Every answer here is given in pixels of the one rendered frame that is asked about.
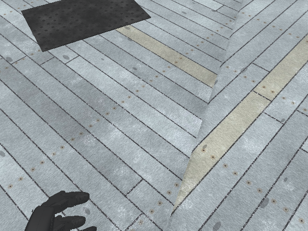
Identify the left robot hand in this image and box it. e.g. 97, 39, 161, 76
24, 191, 97, 231

